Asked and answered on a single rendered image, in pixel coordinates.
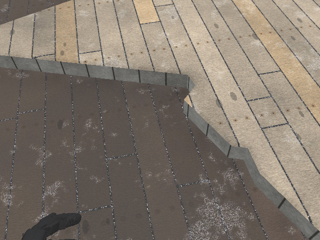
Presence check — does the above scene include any left robot hand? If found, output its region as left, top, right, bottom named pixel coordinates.
left=21, top=212, right=82, bottom=240

